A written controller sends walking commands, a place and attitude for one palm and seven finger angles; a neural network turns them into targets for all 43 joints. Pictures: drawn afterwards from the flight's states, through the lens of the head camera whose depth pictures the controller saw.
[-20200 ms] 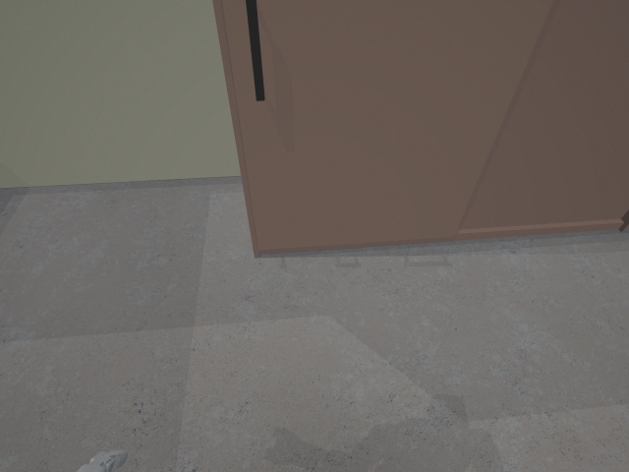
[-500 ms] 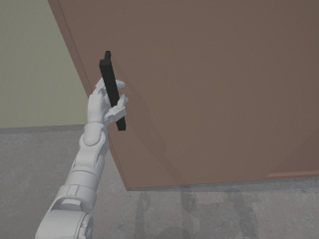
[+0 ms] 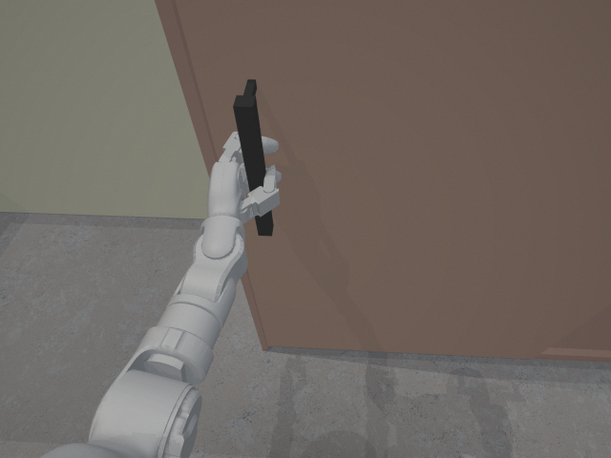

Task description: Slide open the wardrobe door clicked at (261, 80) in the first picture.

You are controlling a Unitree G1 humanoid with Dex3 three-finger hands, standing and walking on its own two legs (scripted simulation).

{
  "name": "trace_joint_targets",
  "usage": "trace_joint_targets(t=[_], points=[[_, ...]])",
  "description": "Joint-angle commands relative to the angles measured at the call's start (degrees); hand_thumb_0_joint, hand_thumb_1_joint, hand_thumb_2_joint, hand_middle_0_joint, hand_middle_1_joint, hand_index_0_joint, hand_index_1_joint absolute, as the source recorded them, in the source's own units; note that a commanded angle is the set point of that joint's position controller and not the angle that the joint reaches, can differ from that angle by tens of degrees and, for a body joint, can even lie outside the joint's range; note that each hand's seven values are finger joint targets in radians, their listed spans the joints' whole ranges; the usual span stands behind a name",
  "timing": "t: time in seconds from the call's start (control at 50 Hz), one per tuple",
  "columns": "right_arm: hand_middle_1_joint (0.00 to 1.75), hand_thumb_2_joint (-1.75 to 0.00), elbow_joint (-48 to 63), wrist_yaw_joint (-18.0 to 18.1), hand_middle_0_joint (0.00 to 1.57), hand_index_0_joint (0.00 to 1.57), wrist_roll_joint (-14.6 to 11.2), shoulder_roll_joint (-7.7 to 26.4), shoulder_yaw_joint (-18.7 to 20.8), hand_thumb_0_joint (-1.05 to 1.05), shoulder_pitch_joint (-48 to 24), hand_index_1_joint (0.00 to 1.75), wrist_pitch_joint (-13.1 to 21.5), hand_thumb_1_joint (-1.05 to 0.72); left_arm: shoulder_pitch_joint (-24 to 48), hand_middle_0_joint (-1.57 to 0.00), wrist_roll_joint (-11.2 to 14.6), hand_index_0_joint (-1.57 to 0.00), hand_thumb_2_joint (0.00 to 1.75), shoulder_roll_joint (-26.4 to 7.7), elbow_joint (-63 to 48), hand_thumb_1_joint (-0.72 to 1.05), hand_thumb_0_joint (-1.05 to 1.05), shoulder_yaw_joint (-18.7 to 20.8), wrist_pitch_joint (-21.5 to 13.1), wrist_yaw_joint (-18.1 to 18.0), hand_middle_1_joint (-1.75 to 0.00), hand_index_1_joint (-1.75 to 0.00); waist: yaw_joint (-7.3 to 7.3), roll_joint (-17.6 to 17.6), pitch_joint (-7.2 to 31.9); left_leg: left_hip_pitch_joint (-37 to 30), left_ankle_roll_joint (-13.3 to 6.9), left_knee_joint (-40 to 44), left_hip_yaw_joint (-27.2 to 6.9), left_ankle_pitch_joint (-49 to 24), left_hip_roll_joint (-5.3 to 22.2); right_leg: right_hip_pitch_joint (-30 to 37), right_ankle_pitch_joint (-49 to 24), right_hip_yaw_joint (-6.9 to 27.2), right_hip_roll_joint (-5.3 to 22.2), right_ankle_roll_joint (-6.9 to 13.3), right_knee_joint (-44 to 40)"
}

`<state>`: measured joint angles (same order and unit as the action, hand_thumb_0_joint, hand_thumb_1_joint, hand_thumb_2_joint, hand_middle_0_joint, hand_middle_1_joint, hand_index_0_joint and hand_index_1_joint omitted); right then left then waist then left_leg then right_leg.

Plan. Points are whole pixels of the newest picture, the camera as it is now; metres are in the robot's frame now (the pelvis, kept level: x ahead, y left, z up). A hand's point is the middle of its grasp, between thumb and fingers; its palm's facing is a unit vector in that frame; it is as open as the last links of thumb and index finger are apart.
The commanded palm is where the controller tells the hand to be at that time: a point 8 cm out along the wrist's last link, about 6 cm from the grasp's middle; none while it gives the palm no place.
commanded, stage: tug the door sideways, standing still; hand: left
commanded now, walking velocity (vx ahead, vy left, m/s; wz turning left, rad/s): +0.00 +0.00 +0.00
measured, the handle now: (259, 167) +0.48 +0.09 +0.11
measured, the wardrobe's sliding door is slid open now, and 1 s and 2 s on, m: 0.00 0.00 0.17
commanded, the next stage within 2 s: step sideways, sliding the door along in 0.38 s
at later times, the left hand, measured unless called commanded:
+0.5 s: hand (273, 192) +0.43 +0.06 +0.11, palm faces +0.02 -1.00 -0.03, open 5.9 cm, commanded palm +0.41 +0.09 +0.11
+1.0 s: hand (276, 191) +0.43 +0.06 +0.11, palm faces +0.10 -0.99 -0.13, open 6.2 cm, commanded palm +0.41 +0.04 +0.11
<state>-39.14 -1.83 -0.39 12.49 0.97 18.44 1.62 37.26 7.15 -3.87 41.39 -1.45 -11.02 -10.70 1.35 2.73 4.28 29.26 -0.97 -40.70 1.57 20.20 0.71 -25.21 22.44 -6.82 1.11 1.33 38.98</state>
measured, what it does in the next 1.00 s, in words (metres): shifts its weight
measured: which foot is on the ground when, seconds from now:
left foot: down 0.00-1.00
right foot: down 0.00-1.00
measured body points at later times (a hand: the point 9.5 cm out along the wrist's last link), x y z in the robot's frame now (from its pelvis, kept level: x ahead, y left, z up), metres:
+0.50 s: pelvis +0.00 +0.00 +0.00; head +0.04 -0.01 +0.45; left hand +0.42 +0.11 +0.12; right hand +0.08 -0.24 -0.13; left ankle +0.00 +0.11 -0.72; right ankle -0.03 -0.10 -0.72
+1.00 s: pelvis +0.00 -0.07 +0.00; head +0.05 -0.08 +0.45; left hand +0.42 +0.11 +0.12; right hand +0.13 -0.30 -0.14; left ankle -0.02 +0.07 -0.70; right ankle -0.01 -0.15 -0.72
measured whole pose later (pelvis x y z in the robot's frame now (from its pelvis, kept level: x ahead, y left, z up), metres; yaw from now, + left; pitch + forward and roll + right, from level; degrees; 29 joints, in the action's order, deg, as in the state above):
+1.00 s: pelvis +0.00 -0.07 +0.00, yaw +4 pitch +0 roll -1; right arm -42.3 6.1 -2.5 13.1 0.1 12.9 0.5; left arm 43.0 7.4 -8.4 44.6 -2.5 -5.8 -7.9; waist -1.6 4.1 -6.7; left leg 20.1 -0.2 -46.2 0.8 24.3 3.6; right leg -15.5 22.0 -7.4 -0.7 3.5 37.5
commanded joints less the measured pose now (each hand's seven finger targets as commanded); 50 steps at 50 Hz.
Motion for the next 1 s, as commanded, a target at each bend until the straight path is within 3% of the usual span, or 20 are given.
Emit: trace_joint_targets(t=[0.0,0.14,0.28,0.44,0.46,0.48,0.5,0.54,0.6,0.64,0.7,0.78,0.8,0.82,0.86,0.88,0.9,0.94,0.96,0.98], points=[[0.30,-0.90,5.09,-0.14,0.20,0.20,0.17,7.04,2.27,0.00,2.58,0.30,2.75,-0.90,31.56,-0.45,-2.61,-0.45,0.90,12.04,-15.23,0.90,0.00,-13.07,-5.17,4.91,-1.40,-1.40,7.18,-3.05,20.38,-22.25,-0.11,2.01,-5.08,-25.94,0.63,-3.93,-24.13,2.17,-3.45,-0.25,-3.06],[0.30,-0.90,4.27,-0.29,0.20,0.20,0.19,7.16,2.04,0.00,2.88,0.30,3.58,-0.90,32.66,-0.45,-2.44,-0.45,0.90,11.95,-13.81,0.90,0.00,-13.14,-5.87,4.86,-1.40,-1.40,6.87,-1.91,20.25,-21.50,0.06,2.29,-5.15,-23.81,0.25,-4.26,-22.80,2.10,-3.49,0.04,-2.92],[0.30,-0.90,3.78,-0.27,0.20,0.20,0.17,7.37,2.10,0.00,3.39,0.30,4.05,-0.90,33.36,-0.45,-2.17,-0.45,0.90,11.49,-12.92,0.90,0.00,-12.85,-6.42,4.85,-1.40,-1.40,6.85,-3.66,20.46,-20.99,-0.01,2.39,-5.20,-24.18,0.23,-3.37,-23.31,2.09,-3.36,0.03,-2.93],[0.30,-0.90,3.79,-0.42,0.20,0.20,0.17,7.21,2.05,0.00,3.08,0.30,4.42,-0.90,34.04,-0.45,-1.94,-0.45,0.90,11.80,-12.74,0.90,0.00,-12.54,-6.81,4.94,-1.40,-1.40,6.75,-1.62,21.07,-22.09,0.20,2.04,-5.05,-24.79,0.15,-4.59,-23.21,2.13,-3.47,-0.03,-2.67],[0.30,-0.90,3.09,-0.20,0.20,0.20,0.07,7.38,1.87,0.00,3.41,0.30,4.23,-0.90,37.51,-0.45,-2.02,-0.45,0.90,10.62,-11.25,0.90,0.00,-11.88,-6.77,4.65,-1.40,-1.40,7.76,-2.62,19.19,-20.94,0.14,2.01,-5.02,-23.01,0.10,-5.28,-22.75,2.26,-3.53,-0.09,-3.02],[0.30,-0.90,5.31,2.96,0.20,0.20,-1.76,9.50,1.66,0.00,1.89,0.30,2.75,-0.90,41.09,-0.45,-4.89,-0.45,0.90,-15.87,-14.49,0.90,0.00,4.28,-7.31,3.62,-1.40,-1.40,3.00,-3.37,21.88,-19.98,-2.23,6.11,-4.25,-18.68,2.54,5.31,-21.59,5.69,0.89,-0.51,-5.71],[0.30,-0.90,4.97,4.51,0.20,0.20,-1.83,7.80,1.16,0.00,-1.57,0.30,1.69,-0.90,39.49,-0.45,-4.15,-0.45,0.90,-7.68,-14.05,0.90,0.00,-2.69,-6.52,4.98,-1.40,-1.40,4.36,-3.75,21.04,-19.42,-2.63,7.09,-3.64,-18.34,2.58,7.74,-22.82,5.04,0.97,-0.87,-6.81],[0.30,-0.90,6.30,5.77,0.20,0.20,-1.97,6.06,0.29,0.00,-3.55,0.30,1.03,-0.90,35.99,-0.45,-3.27,-0.45,0.90,-2.19,-13.95,0.90,0.00,-6.20,-5.34,6.49,-1.40,-1.40,4.25,-1.05,18.64,-21.15,-3.09,7.39,-3.70,-21.96,5.00,7.54,-22.96,4.18,0.90,-1.59,-5.03],[0.30,-0.90,6.23,7.42,0.20,0.20,-1.59,7.06,0.91,0.00,-4.02,0.30,0.66,-0.90,33.62,-0.45,-2.00,-0.45,0.90,-2.18,-12.45,0.90,0.00,-6.60,-3.99,7.95,-1.40,-1.40,4.34,3.16,16.13,-26.47,-6.23,9.36,-12.48,-30.49,12.85,2.89,-15.98,4.29,-0.75,-1.66,3.68],[0.30,-0.90,5.69,7.69,0.20,0.20,-0.74,7.47,1.21,0.00,-4.45,0.30,0.55,-0.90,34.18,-0.45,-1.20,-0.45,0.90,-3.49,-12.18,0.90,0.00,-5.59,-3.19,8.43,-1.40,-1.40,4.06,4.78,13.85,-31.83,-9.94,12.22,-19.98,-35.93,19.47,-3.88,0.72,6.57,-1.33,-1.33,10.03],[0.30,-0.90,5.92,7.84,0.20,0.20,-0.65,7.19,1.00,0.00,-6.41,0.30,-0.01,-0.90,34.98,-0.45,-0.66,-0.45,0.90,-3.47,-12.22,0.90,0.00,-5.12,-1.59,8.32,-1.40,-1.40,3.25,3.07,11.65,-31.33,-11.32,14.36,-22.06,-29.51,22.06,-5.38,7.51,8.22,-0.48,-0.58,13.74],[0.30,-0.90,6.50,7.68,0.20,0.20,-1.24,7.18,0.45,0.00,-7.46,0.30,0.02,-0.90,36.46,-0.45,-0.60,-0.45,0.90,-0.34,-13.68,0.90,0.00,-7.55,-0.61,8.47,-1.40,-1.40,2.80,3.09,12.37,-27.00,-8.07,8.21,-12.24,-31.17,18.40,6.83,-0.58,5.37,-0.79,0.33,0.20],[0.30,-0.90,6.28,7.67,0.20,0.20,-1.52,7.39,0.56,0.00,-7.61,0.30,0.20,-0.90,35.58,-0.45,-0.90,-0.45,0.90,0.11,-12.32,0.90,0.00,-7.73,-0.42,8.54,-1.40,-1.40,2.61,2.51,12.20,-23.78,-6.49,6.59,-8.78,-28.99,16.58,11.78,-6.35,4.79,-0.86,0.32,-3.87],[0.30,-0.90,6.32,7.69,0.20,0.20,-1.80,7.41,0.61,0.00,-7.56,0.30,0.41,-0.90,34.71,-0.45,-1.29,-0.45,0.90,0.51,-11.75,0.90,0.00,-8.31,-0.18,8.68,-1.40,-1.40,2.39,-1.04,12.85,-18.80,-5.00,3.91,-6.05,-25.18,13.98,17.87,-15.00,6.10,0.35,0.77,-7.24],[0.30,-0.90,6.34,8.00,0.20,0.20,-2.15,5.96,0.52,0.00,-8.62,0.30,0.96,-0.90,35.02,-0.45,-2.51,-0.45,0.90,0.60,-12.82,0.90,0.00,-9.20,0.05,8.57,-1.40,-1.40,2.42,-11.74,13.16,-11.78,-0.42,-4.65,0.69,-9.20,5.05,21.01,-25.59,16.04,9.56,4.60,-13.60],[0.30,-0.90,5.56,8.30,0.20,0.20,-1.96,5.77,0.61,0.00,-9.69,0.30,1.34,-0.90,33.76,-0.45,-2.69,-0.45,0.90,2.49,-10.78,0.90,0.00,-10.52,0.37,8.48,-1.40,-1.40,2.45,-12.86,9.66,-9.85,0.44,-6.57,0.80,2.27,1.97,18.25,-27.47,18.09,11.80,6.88,-15.02],[0.30,-0.90,5.12,8.38,0.20,0.20,-2.39,5.77,0.72,0.00,-9.27,0.30,1.34,-0.90,31.48,-0.45,-2.35,-0.45,0.90,2.92,-9.37,0.90,0.00,-10.67,1.10,8.66,-1.40,-1.40,1.43,-17.40,8.14,-7.39,0.94,-10.22,-0.35,5.20,1.61,19.89,-30.48,20.06,11.90,8.60,-14.97],[0.30,-0.90,5.03,8.54,0.20,0.20,-1.77,5.35,0.78,0.00,-10.31,0.30,2.37,-0.90,33.63,-0.45,-2.17,-0.45,0.90,4.98,-12.85,0.90,0.00,-11.99,0.60,8.93,-1.40,-1.40,0.89,-14.44,6.60,-6.72,0.50,-8.34,-0.74,6.35,2.81,21.47,-42.48,18.62,12.04,8.52,-11.91],[0.30,-0.90,4.78,8.52,0.20,0.20,-1.42,4.84,0.58,0.00,-9.62,0.30,2.81,-0.90,34.88,-0.45,-2.22,-0.45,0.90,7.30,-15.35,0.90,0.00,-14.09,-0.01,9.17,-1.40,-1.40,1.94,-12.86,7.42,-11.11,0.11,-0.57,-0.76,3.23,4.06,20.68,-45.59,15.23,10.68,7.01,-7.91],[0.30,-0.90,4.10,8.57,0.20,0.20,-1.29,5.11,0.71,0.00,-8.72,0.30,3.01,-0.90,36.35,-0.45,-2.07,-0.45,0.90,8.38,-17.48,0.90,0.00,-15.52,-0.48,9.22,-1.40,-1.40,3.96,-8.18,9.81,-20.60,-0.92,10.53,-2.23,-8.40,7.47,16.51,-44.73,10.30,8.25,4.14,1.14]])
